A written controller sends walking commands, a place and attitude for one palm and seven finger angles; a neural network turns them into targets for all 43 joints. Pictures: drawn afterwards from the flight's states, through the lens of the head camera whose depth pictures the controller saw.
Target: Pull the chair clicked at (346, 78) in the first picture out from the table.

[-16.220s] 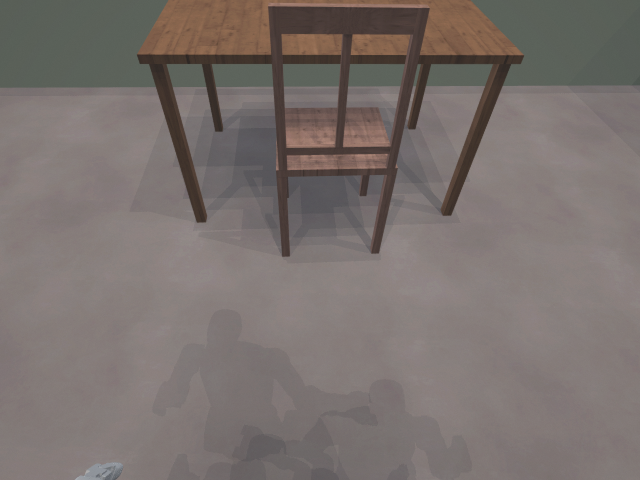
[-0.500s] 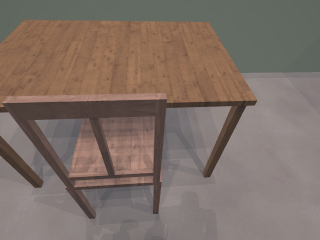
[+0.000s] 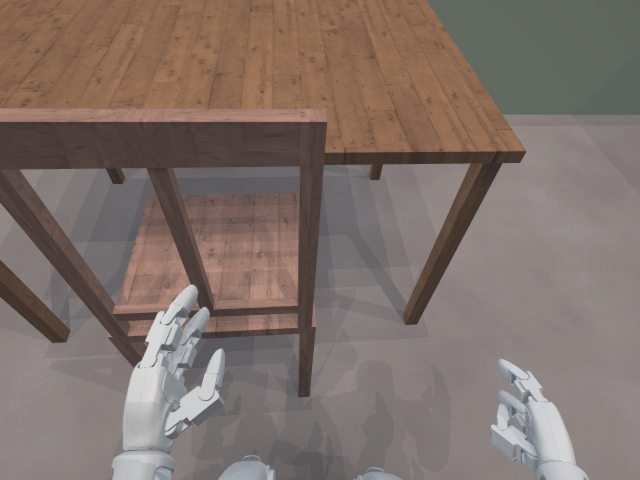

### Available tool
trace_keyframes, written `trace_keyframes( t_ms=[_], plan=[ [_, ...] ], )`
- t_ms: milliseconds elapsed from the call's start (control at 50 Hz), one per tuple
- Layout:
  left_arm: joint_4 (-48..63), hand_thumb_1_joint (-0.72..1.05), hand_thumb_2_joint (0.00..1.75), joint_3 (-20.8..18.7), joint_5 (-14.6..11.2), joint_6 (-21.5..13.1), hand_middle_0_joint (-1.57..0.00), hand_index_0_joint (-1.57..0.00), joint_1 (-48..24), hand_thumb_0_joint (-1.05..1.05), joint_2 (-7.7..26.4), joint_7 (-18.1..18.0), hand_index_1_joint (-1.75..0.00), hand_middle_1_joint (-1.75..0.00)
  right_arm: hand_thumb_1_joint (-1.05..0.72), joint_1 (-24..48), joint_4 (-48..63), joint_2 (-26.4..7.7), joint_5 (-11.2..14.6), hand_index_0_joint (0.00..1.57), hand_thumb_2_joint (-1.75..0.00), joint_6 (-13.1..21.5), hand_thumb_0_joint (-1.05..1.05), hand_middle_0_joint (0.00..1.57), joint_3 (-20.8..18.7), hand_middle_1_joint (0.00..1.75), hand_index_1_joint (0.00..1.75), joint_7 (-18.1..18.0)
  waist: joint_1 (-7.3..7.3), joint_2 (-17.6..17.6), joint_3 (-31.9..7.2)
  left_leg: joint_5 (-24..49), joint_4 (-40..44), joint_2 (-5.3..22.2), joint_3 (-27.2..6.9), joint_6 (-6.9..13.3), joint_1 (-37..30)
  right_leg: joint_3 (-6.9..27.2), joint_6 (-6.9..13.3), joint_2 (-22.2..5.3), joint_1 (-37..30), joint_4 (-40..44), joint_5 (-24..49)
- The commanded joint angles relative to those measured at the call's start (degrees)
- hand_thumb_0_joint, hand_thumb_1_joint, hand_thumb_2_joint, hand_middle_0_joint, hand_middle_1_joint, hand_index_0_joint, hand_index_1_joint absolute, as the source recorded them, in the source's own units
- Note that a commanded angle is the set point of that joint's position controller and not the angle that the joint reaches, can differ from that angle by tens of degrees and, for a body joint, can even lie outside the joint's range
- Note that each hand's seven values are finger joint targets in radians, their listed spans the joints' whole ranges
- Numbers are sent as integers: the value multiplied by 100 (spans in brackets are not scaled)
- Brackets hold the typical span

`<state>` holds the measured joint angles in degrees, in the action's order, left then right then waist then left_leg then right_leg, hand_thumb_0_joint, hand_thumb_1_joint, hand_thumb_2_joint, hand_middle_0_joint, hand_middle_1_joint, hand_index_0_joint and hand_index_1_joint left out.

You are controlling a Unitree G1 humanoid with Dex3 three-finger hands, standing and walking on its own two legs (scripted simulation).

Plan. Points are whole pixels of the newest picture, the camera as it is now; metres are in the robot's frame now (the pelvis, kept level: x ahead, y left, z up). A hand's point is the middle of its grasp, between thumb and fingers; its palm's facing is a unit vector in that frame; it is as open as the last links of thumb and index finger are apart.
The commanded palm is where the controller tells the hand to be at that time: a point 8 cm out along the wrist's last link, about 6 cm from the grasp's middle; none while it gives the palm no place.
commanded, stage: raise the hand toward the chair's back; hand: left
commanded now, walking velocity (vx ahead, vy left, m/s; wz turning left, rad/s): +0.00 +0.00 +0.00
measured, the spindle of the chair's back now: (188, 249) +0.43 +0.22 +0.00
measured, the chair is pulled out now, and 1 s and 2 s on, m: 0.00 0.00 0.00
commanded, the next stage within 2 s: aim the fingers beside a spindle in 1.74 s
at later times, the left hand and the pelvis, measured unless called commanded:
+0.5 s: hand (175, 395) +0.22 +0.17 +0.02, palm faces +0.15 -0.99 -0.06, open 13.1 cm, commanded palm +0.18 +0.23 +0.02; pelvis +0.00 -0.02 -0.02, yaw +2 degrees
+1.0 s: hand (142, 385) +0.22 +0.21 +0.03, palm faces +0.13 -0.99 -0.05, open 16.6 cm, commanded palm +0.20 +0.27 +0.04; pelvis +0.00 +0.01 -0.01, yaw +2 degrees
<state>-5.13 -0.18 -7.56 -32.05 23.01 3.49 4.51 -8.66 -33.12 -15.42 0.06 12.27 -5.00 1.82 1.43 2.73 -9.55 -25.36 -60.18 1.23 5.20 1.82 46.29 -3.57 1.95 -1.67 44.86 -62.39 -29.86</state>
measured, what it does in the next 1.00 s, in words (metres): stands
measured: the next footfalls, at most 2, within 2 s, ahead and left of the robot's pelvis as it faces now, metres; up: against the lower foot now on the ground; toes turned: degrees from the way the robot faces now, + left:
none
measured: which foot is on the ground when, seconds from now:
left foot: down 0.00-1.00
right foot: down 0.00-1.00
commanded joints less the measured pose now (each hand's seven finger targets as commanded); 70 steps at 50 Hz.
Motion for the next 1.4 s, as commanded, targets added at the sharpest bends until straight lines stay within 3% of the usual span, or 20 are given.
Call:
trace_keyframes(
  t_ms=[0, 40, 80, 140, 160, 180, 220, 260, 300, 360, 400, 460, 540, 600, 700, 820, 1100, 1180, 1220, 1380],
  plan=[
    [1436, 46, 71, -686, 28, -48, -16, -16, 905, 0, 908, -237, -23, -23, -90, 500, 1393, -362, 60, 20, -90, -283, 0, 20, -7, 30, 30, -23, -570, -561, -677, 416, 485, -216, -301, -121, -33, 271, 102, 112, -270, 678, 707],
    [2383, 41, 69, -825, -111, -283, -15, -15, 307, 0, 1087, -432, -22, -22, -90, 208, 1405, -319, 11, 20, -90, -290, 0, 20, -3, 30, 30, -164, -343, -843, -1018, 635, 166, -169, -410, -35, -166, 480, 64, 137, -228, 726, 908],
    [3037, 36, 67, -770, -237, -662, -15, -15, -242, 0, 1136, -425, -22, -22, -90, 30, 1237, -310, -43, 20, -90, -225, 0, 20, 18, 30, 30, -274, -58, -796, -1426, 1017, -183, -89, -525, 14, -229, 576, -2, 183, -178, 610, 1366],
    [2612, 29, 64, -330, -391, -1005, -14, -14, -629, 0, 929, 104, -20, -20, -90, 65, 922, -391, -66, 20, -90, 35, 0, 20, 123, 30, 30, -325, 317, -798, -1148, 908, -593, -40, -665, 20, 88, 602, -53, 167, 293, 542, 1339],
    [2262, 27, 63, -196, -445, -915, -14, -14, -563, 0, 827, 354, -20, -20, -90, 57, 854, -426, -45, 20, -90, 98, 0, 20, 150, 30, 30, -347, 416, -559, -979, 787, -657, -9, -700, 36, 251, 639, -68, 177, 379, 603, 1181],
    [2005, 25, 62, -205, -513, -784, -13, -13, -490, 0, 865, 586, -20, -20, -90, 70, 817, -481, -12, 20, -90, 156, 0, 20, 156, 30, 30, -371, 410, -445, -911, 638, -696, -8, -710, 31, 404, 675, -85, 159, 360, 657, 1025],
    [1564, 20, 60, -463, -687, -262, -13, -13, -108, 0, 1100, 974, -19, -19, -90, 64, 861, -525, 80, 20, -90, 161, 0, 20, 180, 30, 30, -436, 241, -193, -1052, 468, -711, -40, -660, 27, 723, 933, -170, 56, -100, 903, 764],
    [1150, 15, 58, -959, -791, 366, -13, -13, 307, 0, 1397, 1147, -18, -18, -90, 137, 903, -506, 165, 20, -90, 74, 0, 20, 159, 30, 30, -504, -28, -38, -1221, 590, -616, -69, -641, 19, 804, 1074, -233, -14, -619, 1029, 889],
    [1551, 11, 56, -1374, -921, 722, -12, -12, 341, 0, 1554, 1068, -18, -18, -90, 178, 997, -429, 193, 20, -90, -2, 0, 20, 151, 30, 30, -538, -195, 13, -1599, 817, -487, -91, -633, 0, 713, 1165, -332, -158, -1208, 1041, 1489],
    [1835, 4, 53, -1744, -928, 743, -11, -11, 498, 0, 1588, 594, -16, -16, -90, 215, 932, -268, 149, 20, -90, -23, 0, 20, 115, 30, 30, -544, -363, 4, -1729, 1146, -278, -61, -669, -42, 540, 968, -339, -163, -1484, 861, 2365],
    [1932, -1, 51, -1558, -855, 498, -11, -11, 405, 0, 1380, 355, -16, -16, -90, 110, 834, -221, 107, 20, -90, 21, 0, 20, 107, 30, 30, -515, -268, -66, -1451, 1183, -142, -50, -655, -56, 439, 778, -289, -113, -1223, 826, 2339],
    [1640, -8, 48, -1255, -695, 112, -10, -10, 221, 0, 1240, 244, -15, -15, -90, 124, 718, -318, 62, 20, -90, 111, 0, 20, 94, 30, 30, -485, -105, -39, -1008, 1011, -107, -31, -666, -28, 485, 647, -240, -40, -641, 825, 1687],
    [1372, -17, 44, -1063, -707, -118, -9, -9, 221, 0, 1236, 423, -13, -13, -90, 2, 713, -484, 79, 20, -90, 211, 0, 20, 58, 30, 30, -468, -50, -173, -995, 723, -62, -57, -634, -12, 420, 610, -159, -14, -334, 875, 944],
    [1526, -24, 41, -1263, -764, -120, -9, -9, 232, 0, 1417, 431, -12, -12, -90, -23, 767, -528, 106, 20, -90, 215, 0, 20, 23, 30, 30, -486, -162, -298, -1225, 822, 52, -53, -611, -3, 213, 536, -115, 7, -447, 865, 972],
    [1770, -36, 36, -1316, -770, -115, -7, -7, 53, 0, 1440, 204, -10, -10, -90, -51, 798, -526, 77, 20, -90, 170, 0, 20, 46, 30, 30, -477, -149, -512, -1313, 938, 247, -38, -655, -6, -151, 233, -75, 106, -333, 758, 1118],
    [1504, -50, 30, -1120, -650, 99, -6, -6, -153, 0, 1399, 277, -8, -8, -90, -95, 896, -601, 77, 20, -90, 60, 0, 20, 125, 30, 30, -427, -41, -582, -983, 818, 429, -2, -776, -39, -339, 13, -46, 165, -49, 759, 983],
    [1492, -50, 30, -1383, -775, 376, -6, -6, -858, 0, 1669, 550, -8, -8, -90, -180, 969, -657, 93, 20, -90, 27, 0, 20, 234, 30, 30, -465, -40, -749, -1156, 908, 603, 8, -932, -86, -711, -84, -21, 208, -80, 839, 958],
    [1256, -50, 30, -1475, -835, 491, -6, -6, -932, 0, 1724, 651, -8, -8, -90, -207, 936, -692, 118, 20, -90, 23, 0, 20, 235, 30, 30, -486, -20, -575, -1061, 869, 659, 8, -925, -79, -652, -85, -36, 217, -150, 924, 943],
    [1359, -50, 30, -1551, -846, 492, -6, -6, -1068, 0, 1814, 653, -8, -8, -90, -230, 928, -709, 122, 20, -90, 33, 0, 20, 222, 30, 30, -496, -52, -755, -1176, 1033, 706, 15, -948, -103, -789, -99, -28, 208, -173, 903, 1029],
    [1258, -50, 30, -1561, -847, 460, -6, -6, -818, 0, 1756, 556, -8, -8, -90, -259, 905, -712, 101, 20, -90, 34, 0, 20, 193, 30, 30, -442, -96, -646, -1153, 1267, 721, 24, -911, -110, -749, -113, -23, 218, -311, 893, 1201]
  ],
)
